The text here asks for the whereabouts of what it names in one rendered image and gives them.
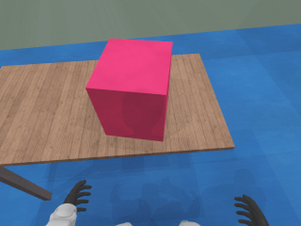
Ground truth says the robot right hand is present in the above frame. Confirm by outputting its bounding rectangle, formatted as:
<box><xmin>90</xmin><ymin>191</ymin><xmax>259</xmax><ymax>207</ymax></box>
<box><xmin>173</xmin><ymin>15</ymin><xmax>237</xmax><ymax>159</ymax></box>
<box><xmin>234</xmin><ymin>194</ymin><xmax>270</xmax><ymax>226</ymax></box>

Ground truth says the left robot forearm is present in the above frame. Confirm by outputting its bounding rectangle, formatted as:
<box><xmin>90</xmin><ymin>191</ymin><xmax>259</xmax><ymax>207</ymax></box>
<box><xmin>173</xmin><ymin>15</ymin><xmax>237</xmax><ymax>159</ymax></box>
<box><xmin>45</xmin><ymin>203</ymin><xmax>77</xmax><ymax>226</ymax></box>

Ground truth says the carton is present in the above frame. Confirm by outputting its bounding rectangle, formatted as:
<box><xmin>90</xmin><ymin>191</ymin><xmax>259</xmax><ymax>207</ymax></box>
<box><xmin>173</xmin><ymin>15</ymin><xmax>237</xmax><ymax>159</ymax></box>
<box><xmin>86</xmin><ymin>39</ymin><xmax>173</xmax><ymax>142</ymax></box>

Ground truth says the table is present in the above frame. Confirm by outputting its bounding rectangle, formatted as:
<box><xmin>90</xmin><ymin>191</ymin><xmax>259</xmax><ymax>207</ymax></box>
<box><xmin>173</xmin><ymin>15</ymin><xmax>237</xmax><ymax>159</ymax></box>
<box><xmin>0</xmin><ymin>53</ymin><xmax>235</xmax><ymax>201</ymax></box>

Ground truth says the robot left hand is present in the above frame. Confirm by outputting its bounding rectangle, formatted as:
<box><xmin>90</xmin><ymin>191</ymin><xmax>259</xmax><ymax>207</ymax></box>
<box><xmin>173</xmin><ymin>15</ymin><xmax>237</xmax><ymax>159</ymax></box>
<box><xmin>63</xmin><ymin>180</ymin><xmax>92</xmax><ymax>212</ymax></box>

